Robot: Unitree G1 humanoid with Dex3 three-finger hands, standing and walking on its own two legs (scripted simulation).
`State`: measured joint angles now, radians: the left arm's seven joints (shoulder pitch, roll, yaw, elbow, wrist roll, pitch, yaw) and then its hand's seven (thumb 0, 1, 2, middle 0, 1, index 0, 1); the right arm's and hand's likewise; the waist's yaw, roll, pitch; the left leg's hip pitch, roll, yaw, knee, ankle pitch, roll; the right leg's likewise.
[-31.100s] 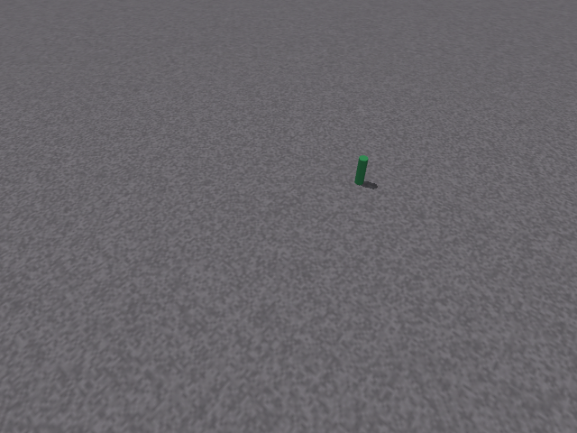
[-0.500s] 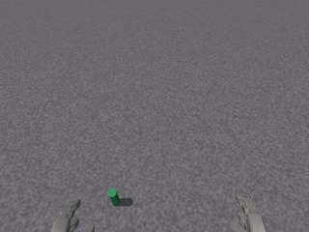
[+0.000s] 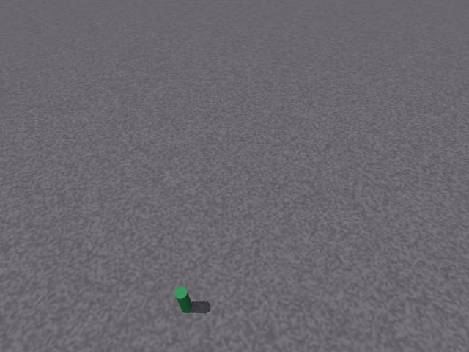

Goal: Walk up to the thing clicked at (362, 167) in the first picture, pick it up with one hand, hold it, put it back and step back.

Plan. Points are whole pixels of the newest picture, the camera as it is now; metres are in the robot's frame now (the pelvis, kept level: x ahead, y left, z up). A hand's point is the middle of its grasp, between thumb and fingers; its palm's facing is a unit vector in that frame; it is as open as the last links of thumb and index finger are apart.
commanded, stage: stand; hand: left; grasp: from the side
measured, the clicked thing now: (183, 300) +0.46 +0.23 -0.69
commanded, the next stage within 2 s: step back in 1.58 s
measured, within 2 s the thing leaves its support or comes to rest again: neither
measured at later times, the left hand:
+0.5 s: hand out of the picture +0.05 +0.24 -0.14, palm faces +0.00 -0.94 -0.35, open 7.4 cm
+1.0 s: hand out of the picture +0.07 +0.23 -0.14, palm faces -0.02 -0.94 -0.34, open 7.4 cm
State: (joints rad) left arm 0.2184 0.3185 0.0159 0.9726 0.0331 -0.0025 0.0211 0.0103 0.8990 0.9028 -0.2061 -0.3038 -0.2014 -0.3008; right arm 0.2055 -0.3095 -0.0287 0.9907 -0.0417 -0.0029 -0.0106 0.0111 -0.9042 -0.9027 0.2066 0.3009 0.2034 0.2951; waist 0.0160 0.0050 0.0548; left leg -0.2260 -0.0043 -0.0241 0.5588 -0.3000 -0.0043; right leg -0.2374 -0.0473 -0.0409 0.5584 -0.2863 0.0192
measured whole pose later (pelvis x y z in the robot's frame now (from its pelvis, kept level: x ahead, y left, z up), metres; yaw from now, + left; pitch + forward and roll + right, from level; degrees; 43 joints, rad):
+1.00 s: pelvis +0.00 -0.01 +0.02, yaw -1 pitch -3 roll +0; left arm 0.09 0.32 0.01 1.18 0.02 -0.02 0.00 0.01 0.90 0.90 -0.21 -0.30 -0.20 -0.30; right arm 0.13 -0.33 0.00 1.15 -0.02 -0.01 0.00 0.01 -0.90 -0.90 0.21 0.30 0.20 0.30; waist 0.01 0.02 0.06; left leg -0.09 0.02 -0.02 0.32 -0.18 -0.02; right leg -0.11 -0.02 -0.04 0.33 -0.17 0.01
